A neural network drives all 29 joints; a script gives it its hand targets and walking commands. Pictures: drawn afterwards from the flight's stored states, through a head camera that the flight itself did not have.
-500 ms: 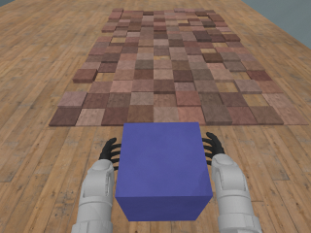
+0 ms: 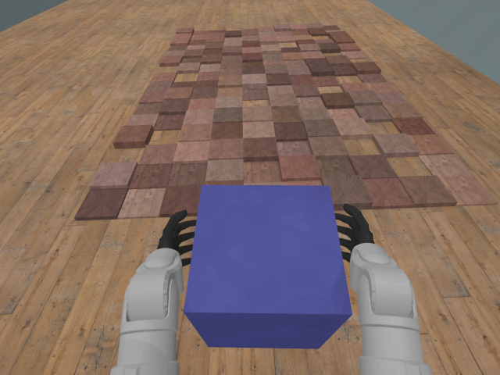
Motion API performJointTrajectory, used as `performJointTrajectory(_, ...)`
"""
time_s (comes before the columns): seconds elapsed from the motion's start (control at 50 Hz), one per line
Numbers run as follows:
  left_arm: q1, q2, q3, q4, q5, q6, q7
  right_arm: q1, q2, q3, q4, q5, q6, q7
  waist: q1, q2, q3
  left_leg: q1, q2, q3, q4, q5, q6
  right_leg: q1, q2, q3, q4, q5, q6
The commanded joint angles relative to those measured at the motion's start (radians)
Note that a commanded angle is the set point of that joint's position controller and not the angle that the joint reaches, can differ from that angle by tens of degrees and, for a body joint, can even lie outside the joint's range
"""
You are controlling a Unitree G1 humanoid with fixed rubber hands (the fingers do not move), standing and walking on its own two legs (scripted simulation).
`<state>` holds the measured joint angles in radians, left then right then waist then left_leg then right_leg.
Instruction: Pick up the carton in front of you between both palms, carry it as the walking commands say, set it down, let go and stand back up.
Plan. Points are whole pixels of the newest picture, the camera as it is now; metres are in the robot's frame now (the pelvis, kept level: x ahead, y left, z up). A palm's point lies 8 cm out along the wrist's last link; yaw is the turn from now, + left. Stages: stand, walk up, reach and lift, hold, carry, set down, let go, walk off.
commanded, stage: carry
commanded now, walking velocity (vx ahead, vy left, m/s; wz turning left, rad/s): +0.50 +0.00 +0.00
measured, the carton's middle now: (264, 272) +0.30 -0.01 +0.01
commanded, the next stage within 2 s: none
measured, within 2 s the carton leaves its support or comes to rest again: neither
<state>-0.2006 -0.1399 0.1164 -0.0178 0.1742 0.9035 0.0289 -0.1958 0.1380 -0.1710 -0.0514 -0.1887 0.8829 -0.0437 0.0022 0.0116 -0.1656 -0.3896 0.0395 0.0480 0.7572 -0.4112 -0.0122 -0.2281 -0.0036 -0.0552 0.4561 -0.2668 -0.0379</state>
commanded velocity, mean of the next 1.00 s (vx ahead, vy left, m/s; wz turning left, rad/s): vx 0.50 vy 0.00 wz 0.00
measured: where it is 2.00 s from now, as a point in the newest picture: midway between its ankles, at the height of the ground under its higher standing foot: (259, 206)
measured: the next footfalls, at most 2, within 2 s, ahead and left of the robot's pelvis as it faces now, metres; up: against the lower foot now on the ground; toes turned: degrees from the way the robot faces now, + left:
left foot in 0.20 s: +0.18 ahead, +0.12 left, +0.00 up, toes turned +10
right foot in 0.60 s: +0.48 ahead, -0.13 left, +0.00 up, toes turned -15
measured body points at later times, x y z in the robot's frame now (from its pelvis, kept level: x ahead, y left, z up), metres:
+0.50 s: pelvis +0.24 +0.01 +0.00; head +0.21 +0.00 +0.45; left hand +0.49 +0.15 +0.07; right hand +0.47 -0.17 +0.08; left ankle +0.14 +0.11 -0.74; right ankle +0.36 -0.12 -0.71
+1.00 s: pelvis +0.56 -0.03 +0.00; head +0.54 -0.04 +0.45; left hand +0.80 +0.11 +0.09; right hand +0.80 -0.19 +0.09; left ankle +0.72 +0.10 -0.71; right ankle +0.44 -0.12 -0.74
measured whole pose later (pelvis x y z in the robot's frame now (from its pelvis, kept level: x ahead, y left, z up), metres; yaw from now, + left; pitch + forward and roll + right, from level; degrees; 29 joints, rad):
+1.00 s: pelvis +0.56 -0.03 +0.00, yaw +0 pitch +4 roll +1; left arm 0.10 -0.13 0.02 -0.54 0.00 1.14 0.14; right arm 0.10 0.14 -0.04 -0.56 -0.03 1.12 -0.15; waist 0.01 0.01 -0.15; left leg -0.60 0.11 0.17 0.60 -0.04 0.00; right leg 0.02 -0.04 -0.25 0.23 -0.32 -0.01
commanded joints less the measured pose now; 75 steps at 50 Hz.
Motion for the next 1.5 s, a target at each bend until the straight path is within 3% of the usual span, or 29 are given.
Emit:
performJointTrajectory(0.0, -0.524, -0.873, -0.645, -0.245, -0.310, 0.020, -0.148, -0.519, 0.927, 0.747, -0.139, 0.347, 0.062, 0.180, 0.020, -0.126, -0.085, -0.302, 0.034, 0.033, 0.015, 0.027, -0.006, 0.235, -0.306, 0.364, -0.307, -0.185, -0.128)
performJointTrajectory(0.1, -0.318, -0.813, -0.645, -0.391, -0.313, 0.134, -0.060, -0.310, 0.864, 0.742, -0.281, 0.361, 0.171, 0.087, 0.028, -0.168, -0.124, -0.131, -0.028, 0.141, -0.240, 0.113, -0.019, 0.223, -0.227, 0.178, -0.242, -0.007, -0.105)
performJointTrajectory(0.16, -0.227, -0.767, -0.637, -0.469, -0.324, 0.195, -0.006, -0.183, 0.806, 0.688, -0.351, 0.339, 0.228, 0.025, 0.011, -0.101, -0.153, 0.241, -0.039, 0.186, -0.404, 0.226, -0.006, 0.004, -0.178, 0.064, -0.057, 0.003, -0.066)
performJointTrajectory(0.18, -0.212, -0.745, -0.633, -0.495, -0.328, 0.212, 0.013, -0.133, 0.789, 0.664, -0.370, 0.331, 0.244, 0.005, -0.005, -0.040, -0.192, 0.454, 0.043, 0.094, -0.406, 0.182, 0.018, -0.159, -0.150, 0.015, 0.084, -0.016, -0.035)
performJointTrajectory(0.2, -0.204, -0.728, -0.629, -0.531, -0.338, 0.231, 0.030, -0.091, 0.754, 0.635, -0.388, 0.319, 0.258, -0.018, -0.024, 0.161, -0.210, 0.613, 0.256, -0.234, -0.503, -0.067, 0.098, -0.394, -0.078, -0.071, 0.327, -0.124, 0.019)
performJointTrajectory(0.22, -0.239, -0.711, -0.629, -0.579, -0.352, 0.245, 0.044, -0.085, 0.744, 0.609, -0.394, 0.298, 0.259, -0.039, -0.035, 0.294, -0.178, 0.673, 0.424, -0.515, -0.551, -0.114, 0.224, -0.611, -0.022, -0.078, 0.485, -0.254, 0.027)
performJointTrajectory(0.24, -0.272, -0.707, -0.641, -0.600, -0.374, 0.255, 0.056, -0.102, 0.752, 0.601, -0.426, 0.305, 0.267, -0.058, -0.037, 0.197, -0.141, 0.606, 0.438, -0.542, -0.548, -0.059, 0.261, -0.648, -0.079, 0.005, 0.600, -0.271, 0.010)
performJointTrajectory(0.28, -0.265, -0.707, -0.610, -0.596, -0.381, 0.254, 0.079, -0.163, 0.747, 0.601, -0.481, 0.326, 0.268, -0.088, -0.031, 0.045, -0.116, 0.476, 0.386, -0.412, -0.584, -0.069, 0.226, -0.639, -0.137, 0.031, 0.651, -0.184, 0.007)
performJointTrajectory(0.3, -0.240, -0.707, -0.589, -0.584, -0.369, 0.248, 0.093, -0.188, 0.740, 0.607, -0.500, 0.336, 0.264, -0.100, -0.027, 0.029, -0.103, 0.426, 0.363, -0.338, -0.616, -0.089, 0.198, -0.610, -0.150, 0.024, 0.594, -0.123, 0.017)
performJointTrajectory(0.4, -0.106, -0.659, -0.508, -0.533, -0.299, 0.206, 0.165, -0.149, 0.670, 0.619, -0.509, 0.363, 0.235, -0.132, -0.018, 0.074, -0.052, 0.311, 0.251, -0.052, -0.643, 0.127, 0.143, -0.429, -0.106, -0.077, 0.280, 0.089, 0.058)
performJointTrajectory(0.5, -0.070, -0.620, -0.529, -0.557, -0.306, 0.189, 0.171, -0.079, 0.637, 0.634, -0.502, 0.371, 0.218, -0.133, -0.021, 0.144, 0.008, 0.299, 0.217, 0.066, -0.591, 0.254, 0.106, -0.257, -0.078, -0.158, 0.085, 0.202, 0.034)
performJointTrajectory(0.56, -0.034, -0.604, -0.555, -0.577, -0.321, 0.193, 0.149, -0.055, 0.622, 0.656, -0.525, 0.366, 0.224, -0.118, 0.004, 0.104, -0.048, 0.245, 0.151, 0.183, -0.294, 0.460, 0.061, 0.040, 0.001, -0.260, 0.034, 0.086, 0.015)
performJointTrajectory(0.58, -0.021, -0.601, -0.563, -0.581, -0.322, 0.196, 0.143, -0.036, 0.607, 0.659, -0.527, 0.361, 0.229, -0.114, 0.019, 0.037, -0.118, 0.122, 0.124, 0.206, -0.076, 0.425, 0.029, 0.252, -0.054, -0.170, 0.040, 0.026, 0.010)
performJointTrajectory(0.6, -0.009, -0.581, -0.565, -0.581, -0.316, 0.197, 0.138, -0.028, 0.597, 0.673, -0.557, 0.366, 0.237, -0.109, 0.034, -0.201, -0.196, -0.133, 0.028, 0.193, 0.251, 0.240, -0.034, 0.436, -0.333, 0.302, -0.116, -0.226, -0.103)
performJointTrajectory(0.62, 0.010, -0.597, -0.577, -0.579, -0.331, 0.200, 0.129, -0.036, 0.592, 0.685, -0.582, 0.373, 0.244, -0.102, 0.031, -0.348, -0.190, -0.320, -0.044, 0.095, 0.443, -0.064, -0.033, 0.475, -0.447, 0.589, -0.264, -0.160, -0.185)
performJointTrajectory(0.64, -0.015, -0.618, -0.591, -0.609, -0.343, 0.202, 0.116, -0.044, 0.623, 0.702, -0.576, 0.376, 0.244, -0.094, 0.020, -0.247, -0.179, -0.357, 0.028, 0.002, 0.543, -0.062, -0.001, 0.428, -0.446, 0.511, -0.251, -0.042, -0.179)
performJointTrajectory(0.68, -0.070, -0.678, -0.629, -0.627, -0.349, 0.193, 0.092, -0.056, 0.685, 0.701, -0.552, 0.359, 0.237, -0.070, 0.015, -0.074, -0.168, -0.335, 0.106, -0.035, 0.527, 0.043, 0.038, 0.284, -0.393, 0.344, -0.230, 0.020, -0.134)
performJointTrajectory(0.7, -0.102, -0.700, -0.645, -0.631, -0.352, 0.187, 0.080, -0.061, 0.717, 0.701, -0.539, 0.350, 0.228, -0.059, 0.010, -0.049, -0.153, -0.295, 0.129, -0.048, 0.452, 0.105, 0.038, 0.210, -0.365, 0.260, -0.260, -0.011, -0.100)
performJointTrajectory(0.82, -0.074, -0.683, -0.672, -0.605, -0.364, 0.178, 0.037, 0.001, 0.731, 0.694, -0.508, 0.291, 0.204, -0.055, 0.008, -0.125, -0.067, -0.281, 0.099, 0.060, 0.084, 0.283, 0.011, 0.173, -0.297, 0.032, -0.352, -0.001, -0.079)
performJointTrajectory(0.98, -0.050, -0.560, -0.593, -0.637, -0.328, 0.214, 0.107, -0.044, 0.595, 0.676, -0.586, 0.337, 0.245, -0.098, 0.013, -0.151, 0.071, -0.233, 0.056, 0.151, -0.206, 0.391, 0.028, 0.259, -0.255, -0.100, -0.309, 0.225, -0.066)
performJointTrajectory(1.06, -0.122, -0.491, -0.569, -0.649, -0.328, 0.228, 0.154, -0.092, 0.512, 0.625, -0.568, 0.353, 0.257, -0.127, -0.011, -0.120, -0.023, 0.113, -0.051, 0.265, -0.257, 0.253, 0.059, 0.222, -0.200, -0.207, 0.041, 0.535, -0.025)
performJointTrajectory(1.08, -0.145, -0.471, -0.564, -0.653, -0.331, 0.230, 0.165, -0.091, 0.497, 0.607, -0.548, 0.352, 0.257, -0.135, -0.033, -0.052, -0.105, 0.354, -0.017, 0.199, -0.252, 0.204, 0.060, 0.086, -0.160, -0.210, 0.250, 0.467, -0.002)
performJointTrajectory(1.1, -0.169, -0.465, -0.569, -0.666, -0.339, 0.235, 0.172, -0.114, 0.474, 0.591, -0.539, 0.351, 0.255, -0.144, -0.037, 0.174, -0.190, 0.560, 0.262, -0.267, -0.376, -0.044, 0.173, -0.196, -0.071, -0.182, 0.571, 0.245, 0.050)
performJointTrajectory(1.12, -0.208, -0.457, -0.567, -0.671, -0.354, 0.234, 0.174, -0.131, 0.493, 0.589, -0.521, 0.365, 0.251, -0.149, -0.037, 0.373, -0.209, 0.653, 0.385, -0.588, -0.541, 0.034, 0.256, -0.418, 0.036, -0.096, 0.794, -0.200, 0.057)
performJointTrajectory(1.14, -0.246, -0.497, -0.582, -0.652, -0.370, 0.228, 0.174, -0.160, 0.515, 0.585, -0.526, 0.375, 0.248, -0.146, -0.028, 0.270, -0.199, 0.620, 0.390, -0.509, -0.528, 0.190, 0.259, -0.465, -0.025, 0.014, 0.925, -0.217, 0.031)
performJointTrajectory(1.18, -0.311, -0.563, -0.565, -0.593, -0.360, 0.210, 0.168, -0.245, 0.580, 0.596, -0.502, 0.375, 0.226, -0.133, -0.030, 0.061, -0.191, 0.481, 0.342, -0.319, -0.478, 0.303, 0.213, -0.464, -0.107, 0.051, 0.903, -0.125, -0.004)
performJointTrajectory(1.2, -0.344, -0.580, -0.559, -0.551, -0.344, 0.197, 0.166, -0.293, 0.600, 0.599, -0.477, 0.368, 0.215, -0.126, -0.022, 0.024, -0.185, 0.410, 0.317, -0.237, -0.495, 0.281, 0.179, -0.429, -0.132, 0.063, 0.817, -0.059, -0.008)
performJointTrajectory(1.3, -0.499, -0.600, -0.483, -0.347, -0.261, 0.136, 0.178, -0.474, 0.598, 0.563, -0.300, 0.337, 0.161, -0.120, -0.029, 0.096, -0.139, 0.348, 0.249, -0.056, -0.569, 0.172, 0.170, -0.443, -0.118, -0.014, 0.568, 0.076, 0.011)
performJointTrajectory(1.48, -0.778, -0.647, -0.407, -0.088, -0.257, 0.083, 0.174, -0.717, 0.656, 0.491, -0.028, 0.279, 0.104, -0.154, -0.053, 0.137, -0.077, 0.438, 0.203, 0.053, -0.424, 0.488, 0.164, -0.371, -0.049, -0.114, 0.171, 0.189, -0.034)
